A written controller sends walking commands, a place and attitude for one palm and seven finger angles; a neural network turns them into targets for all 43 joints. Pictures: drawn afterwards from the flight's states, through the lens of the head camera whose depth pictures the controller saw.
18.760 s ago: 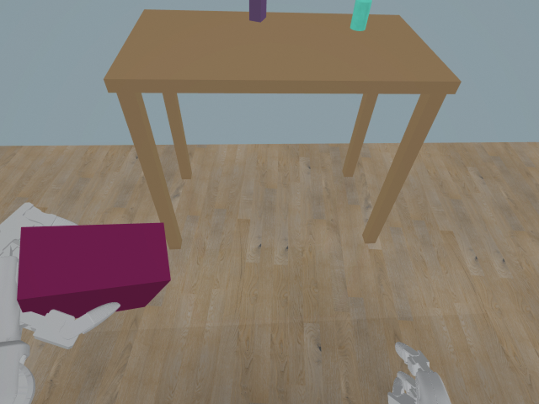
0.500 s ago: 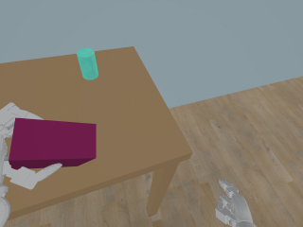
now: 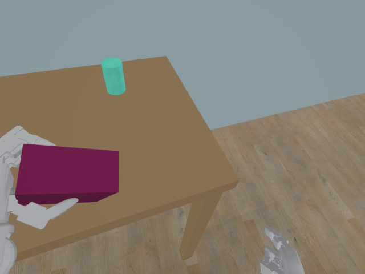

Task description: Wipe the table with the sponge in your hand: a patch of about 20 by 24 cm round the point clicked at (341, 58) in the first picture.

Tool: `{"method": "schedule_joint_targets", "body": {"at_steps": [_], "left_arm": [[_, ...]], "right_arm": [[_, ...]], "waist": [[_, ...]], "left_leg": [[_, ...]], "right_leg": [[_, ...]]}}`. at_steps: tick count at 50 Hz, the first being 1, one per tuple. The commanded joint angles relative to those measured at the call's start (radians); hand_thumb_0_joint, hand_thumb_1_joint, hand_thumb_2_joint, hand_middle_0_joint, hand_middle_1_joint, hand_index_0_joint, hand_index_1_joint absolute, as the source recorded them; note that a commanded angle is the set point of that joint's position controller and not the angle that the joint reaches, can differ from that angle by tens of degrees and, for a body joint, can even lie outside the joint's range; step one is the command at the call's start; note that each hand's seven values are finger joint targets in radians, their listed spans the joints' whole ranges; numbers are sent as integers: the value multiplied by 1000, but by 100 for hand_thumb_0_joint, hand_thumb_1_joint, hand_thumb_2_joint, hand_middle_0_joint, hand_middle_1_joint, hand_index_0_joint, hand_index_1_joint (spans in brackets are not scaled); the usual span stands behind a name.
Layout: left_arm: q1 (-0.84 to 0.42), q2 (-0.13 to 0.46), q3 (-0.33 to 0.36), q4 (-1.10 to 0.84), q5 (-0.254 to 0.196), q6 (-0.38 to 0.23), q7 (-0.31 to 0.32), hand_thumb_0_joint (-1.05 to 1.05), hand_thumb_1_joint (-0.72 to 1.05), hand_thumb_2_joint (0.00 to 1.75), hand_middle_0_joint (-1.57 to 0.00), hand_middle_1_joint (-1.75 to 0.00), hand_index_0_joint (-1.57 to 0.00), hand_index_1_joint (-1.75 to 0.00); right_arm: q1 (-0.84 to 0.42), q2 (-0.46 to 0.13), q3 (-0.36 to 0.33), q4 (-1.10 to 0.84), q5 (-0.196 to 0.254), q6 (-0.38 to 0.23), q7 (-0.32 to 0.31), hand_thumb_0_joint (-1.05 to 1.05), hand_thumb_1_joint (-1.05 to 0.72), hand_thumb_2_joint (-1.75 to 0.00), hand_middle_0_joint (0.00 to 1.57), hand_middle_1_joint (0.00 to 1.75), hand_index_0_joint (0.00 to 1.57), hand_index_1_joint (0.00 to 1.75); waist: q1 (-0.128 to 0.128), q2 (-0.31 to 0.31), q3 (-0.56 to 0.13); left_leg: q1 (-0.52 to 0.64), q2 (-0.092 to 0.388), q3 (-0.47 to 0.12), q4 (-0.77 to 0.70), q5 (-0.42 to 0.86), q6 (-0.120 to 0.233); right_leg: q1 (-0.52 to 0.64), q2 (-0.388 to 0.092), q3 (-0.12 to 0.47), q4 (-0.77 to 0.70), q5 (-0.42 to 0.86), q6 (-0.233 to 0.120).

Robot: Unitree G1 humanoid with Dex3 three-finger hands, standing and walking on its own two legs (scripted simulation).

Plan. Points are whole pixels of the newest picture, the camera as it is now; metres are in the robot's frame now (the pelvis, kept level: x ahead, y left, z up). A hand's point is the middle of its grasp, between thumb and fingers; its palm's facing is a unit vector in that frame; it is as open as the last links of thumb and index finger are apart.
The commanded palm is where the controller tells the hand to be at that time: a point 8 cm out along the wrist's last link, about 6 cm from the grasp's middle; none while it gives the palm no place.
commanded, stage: come to a stop and stand still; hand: left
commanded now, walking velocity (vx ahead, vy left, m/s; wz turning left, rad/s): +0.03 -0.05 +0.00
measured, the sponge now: (81, 178) +0.24 +0.21 +0.13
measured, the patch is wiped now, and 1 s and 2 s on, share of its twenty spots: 0.00 0.00 0.00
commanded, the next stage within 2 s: look again from close up in 0.84 s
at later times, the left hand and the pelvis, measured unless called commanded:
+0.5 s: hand (62, 185) +0.21 +0.21 +0.16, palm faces +0.35 -0.86 -0.36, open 10.6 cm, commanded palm +0.16 +0.26 +0.18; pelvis +0.00 -0.03 +0.00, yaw +1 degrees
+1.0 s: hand (55, 177) +0.22 +0.23 +0.16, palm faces +0.39 -0.85 -0.36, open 10.6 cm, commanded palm +0.16 +0.26 +0.18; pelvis +0.01 -0.02 +0.00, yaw +1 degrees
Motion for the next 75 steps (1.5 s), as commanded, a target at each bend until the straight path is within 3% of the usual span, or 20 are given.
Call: {"method": "schedule_joint_targets", "body": {"at_steps": [1, 7, 8, 9, 10, 11, 12, 14, 18, 20, 22, 27, 33, 35, 42, 53, 72, 73, 74, 75], "left_arm": [[-80, 150, 97, -203, 0, -64, 17, 0, 10, 130, -120, -160, -120, -160], [-85, 154, 97, -213, 6, -61, 21, 0, 10, 130, -120, -160, -120, -160], [-1161, 944, 665, -492, 177, -181, 24, 0, 10, 130, -120, -160, -120, -160], [-533, 294, 247, 157, 60, -145, -22, 0, 10, 130, -120, -160, -120, -160], [-264, 232, 182, 59, 14, -140, -19, 0, 10, 130, -120, -160, -120, -160], [-206, 153, 122, 53, -2, -127, -18, 0, 10, 130, -120, -160, -120, -160], [-143, 65, 42, 11, -17, -130, -25, 0, 10, 130, -120, -160, -120, -160], [-92, 96, 45, -136, -9, -135, -22, 0, 10, 130, -120, -160, -120, -160], [14, 143, 92, -195, -18, -121, 7, 0, 10, 130, -120, -160, -120, -160], [-29, 189, 150, -191, -23, -121, 16, 0, 10, 130, -120, -160, -120, -160], [-89, 268, 222, -214, -24, -126, 30, 0, 10, 130, -120, -160, -120, -160], [-154, 143, 107, -143, -21, -126, 24, 0, 10, 130, -120, -160, -120, -160], [-142, 96, 32, -181, -5, -103, 25, 0, 10, 130, -120, -160, -120, -160], [-124, 124, 63, -207, -4, -97, 29, 0, 10, 130, -120, -160, -120, -160], [-51, 176, 144, -222, -19, -89, 35, 0, 10, 130, -120, -160, -120, -160], [-76, 128, 79, -214, -15, -63, 31, 0, 10, 130, -120, -160, -120, -160], [-54, 149, 107, -243, -8, -70, 34, 0, 10, 130, -120, -160, -120, -160], [-1146, 944, 670, -522, 175, -192, 28, 0, 10, 130, -120, -160, -120, -160], [-523, 303, 260, 112, 64, -157, -20, 0, 10, 130, -120, -160, -120, -160], [-259, 247, 191, 20, 18, -153, -19, 0, 10, 130, -120, -160, -120, -160]], "right_arm": [[-87, -139, -65, -160, -2, -51, -11, 0, -90, -90, 20, 30, 20, 30], [-103, -137, -62, -156, 1, -55, -11, 0, -90, -90, 20, 30, 20, 30], [30, -176, -50, -162, -79, -102, 7, 0, -90, -90, 20, 30, 20, 30], [-70, -37, -8, -89, -32, -103, 10, 0, -90, -90, 20, 30, 20, 30], [-47, -110, -59, -136, -24, -112, 5, 0, -90, -90, 20, 30, 20, 30], [-11, -143, -78, -147, -14, -115, 12, 0, -90, -90, 20, 30, 20, 30], [-49, -126, -79, -149, -3, -119, 26, 0, -90, -90, 20, 30, 20, 30], [-41, -149, -85, -157, -16, -108, 55, 0, -90, -90, 20, 30, 20, 30], [-76, -140, -69, -179, -8, -98, 51, 0, -90, -90, 20, 30, 20, 30], [-92, -141, -69, -182, -10, -95, 29, 0, -90, -90, 20, 30, 20, 30], [-113, -142, -64, -176, -12, -89, 6, 0, -90, -90, 20, 30, 20, 30], [-96, -130, -58, -144, -9, -95, -5, 0, -90, -90, 20, 30, 20, 30], [-99, -143, -59, -142, -14, -99, 5, 0, -90, -90, 20, 30, 20, 30], [-107, -145, -64, -149, -16, -95, 4, 0, -90, -90, 20, 30, 20, 30], [-122, -133, -58, -159, -14, -72, -3, 0, -90, -90, 20, 30, 20, 30], [-108, -137, -58, -154, -13, -65, -6, 0, -90, -90, 20, 30, 20, 30], [-107, -131, -63, -157, -6, -62, -8, 0, -90, -90, 20, 30, 20, 30], [19, -179, -48, -167, -78, -106, 9, 0, -90, -90, 20, 30, 20, 30], [-56, -32, -12, -91, -40, -109, 13, 0, -90, -90, 20, 30, 20, 30], [-42, -114, -62, -142, -30, -119, 9, 0, -90, -90, 20, 30, 20, 30]], "waist": [[-3, 112, -136], [-3, 134, -136], [0, 21, -19], [3, 17, -185], [27, 79, -166], [11, 157, -217], [12, 292, -247], [17, 256, -246], [14, -44, -221], [7, -99, -180], [1, -22, -153], [-8, 142, -123], [-3, 68, -151], [3, 46, -167], [2, 114, -167], [-1, 79, -168], [-4, 124, -148], [-1, 98, -42], [5, 76, -226], [30, 153, -202]], "left_leg": [[-59, 147, -152, -167, 34, -84], [-35, 141, -137, -157, 68, -89], [-198, 165, -136, -8, 199, -55], [31, 124, -169, -68, 276, -66], [66, 144, -129, -79, 331, -85], [69, 141, -138, -87, 344, -97], [116, 153, -129, -80, 385, -101], [45, 187, -154, -93, 362, -81], [-76, 136, -124, -73, 115, -72], [-71, 107, -120, -70, 36, -77], [-58, 100, -126, -71, -8, -67], [-33, 99, -114, -79, 23, -60], [-2, 98, -108, -80, 127, -65], [0, 95, -107, -68, 159, -65], [-11, 95, -102, -78, 178, -70], [6, 110, -115, -107, 187, -71], [-41, 124, -138, -151, 110, -89], [-185, 154, -128, 5, 209, -56], [29, 117, -157, -75, 340, -68], [69, 134, -130, -63, 414, -91]], "right_leg": [[120, 4, 3, 5, 97, -57], [105, 3, 4, 6, 108, -58], [-42, -36, 30, 12, 112, -83], [-108, -54, 23, 34, 60, -110], [-16, -18, 72, 8, 129, -93], [36, -17, 68, 41, 116, -89], [-1, -11, 27, 99, 77, -79], [28, -7, 15, 106, 8, -72], [112, -25, 30, 24, 91, -59], [60, -31, 58, -17, 38, -63], [16, -36, 75, -39, -20, -66], [11, -29, 80, -46, 34, -72], [61, -9, 54, -42, 129, -61], [83, -12, 59, -42, 165, -61], [105, -10, 48, -40, 187, -61], [113, -1, 26, -34, 185, -48], [137, 7, 9, -20, 121, -49], [-35, -32, 30, 6, 115, -74], [-65, -49, 2, 40, 97, -105], [17, -13, 58, 14, 162, -93]]}}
